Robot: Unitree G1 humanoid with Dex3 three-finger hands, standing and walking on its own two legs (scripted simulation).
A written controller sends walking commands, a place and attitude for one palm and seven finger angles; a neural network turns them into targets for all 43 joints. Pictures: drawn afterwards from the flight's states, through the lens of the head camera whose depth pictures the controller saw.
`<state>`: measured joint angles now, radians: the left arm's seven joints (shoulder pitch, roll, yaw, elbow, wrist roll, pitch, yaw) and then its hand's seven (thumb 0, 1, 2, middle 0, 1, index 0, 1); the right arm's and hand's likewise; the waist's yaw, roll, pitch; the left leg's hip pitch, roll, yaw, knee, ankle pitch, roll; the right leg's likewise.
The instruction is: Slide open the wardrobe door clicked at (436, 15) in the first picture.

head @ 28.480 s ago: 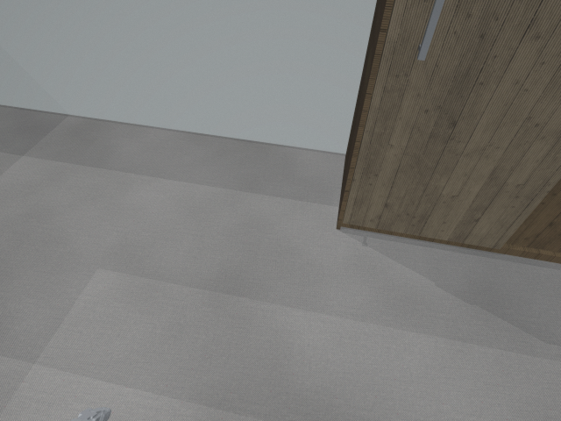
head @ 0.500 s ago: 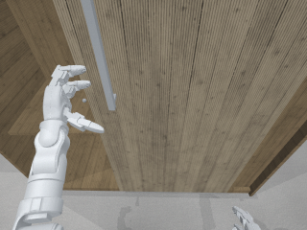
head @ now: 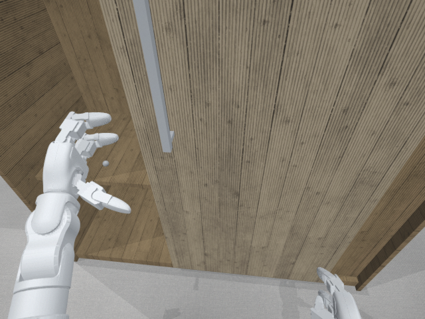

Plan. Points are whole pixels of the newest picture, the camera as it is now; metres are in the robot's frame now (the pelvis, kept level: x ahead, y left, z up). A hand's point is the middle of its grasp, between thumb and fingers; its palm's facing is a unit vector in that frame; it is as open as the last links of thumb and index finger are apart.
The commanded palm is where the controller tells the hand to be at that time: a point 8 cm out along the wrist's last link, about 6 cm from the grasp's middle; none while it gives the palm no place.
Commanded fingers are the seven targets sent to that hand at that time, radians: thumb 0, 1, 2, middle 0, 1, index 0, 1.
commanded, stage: draw the hand back to the body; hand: left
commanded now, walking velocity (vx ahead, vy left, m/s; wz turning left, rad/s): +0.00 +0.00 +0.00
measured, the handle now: (158, 80) +0.49 +0.17 +0.24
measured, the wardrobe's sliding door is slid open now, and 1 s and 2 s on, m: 0.50 0.50 0.50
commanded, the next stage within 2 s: step back with the hand held close in 1.64 s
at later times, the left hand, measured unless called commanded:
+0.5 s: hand (86, 184) +0.26 +0.23 +0.18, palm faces +0.04 -1.00 -0.04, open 14.7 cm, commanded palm +0.23 +0.28 +0.18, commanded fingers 0.00 -0.44 0.25 -0.25 -1.09 -0.25 -1.09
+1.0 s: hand (54, 197) +0.23 +0.28 +0.17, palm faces +0.41 -0.86 -0.31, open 11.4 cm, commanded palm +0.18 +0.31 +0.18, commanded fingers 0.00 0.47 0.69 -0.22 -0.56 -0.22 -0.56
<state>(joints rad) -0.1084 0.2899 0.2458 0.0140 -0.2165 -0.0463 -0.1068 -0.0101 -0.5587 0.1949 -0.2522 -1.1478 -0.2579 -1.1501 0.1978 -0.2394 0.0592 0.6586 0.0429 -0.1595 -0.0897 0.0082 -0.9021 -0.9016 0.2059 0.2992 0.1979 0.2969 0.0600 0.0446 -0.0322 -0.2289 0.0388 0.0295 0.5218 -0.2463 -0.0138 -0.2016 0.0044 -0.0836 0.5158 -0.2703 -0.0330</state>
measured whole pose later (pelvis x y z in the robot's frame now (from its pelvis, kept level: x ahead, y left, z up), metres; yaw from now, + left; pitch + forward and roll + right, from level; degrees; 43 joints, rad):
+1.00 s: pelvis +0.01 +0.03 +0.01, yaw -1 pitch -6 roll +0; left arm 0.31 0.33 0.28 -0.31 -0.08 -0.08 0.09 0.00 0.11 0.52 -0.23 -0.75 -0.24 -0.76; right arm 0.20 -0.23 0.04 0.69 -0.01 -0.13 -0.08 0.01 -0.90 -0.90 0.21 0.30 0.20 0.30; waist 0.07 0.05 0.03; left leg -0.09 0.01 0.06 0.40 -0.22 0.02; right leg -0.06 -0.02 -0.05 0.38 -0.22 0.01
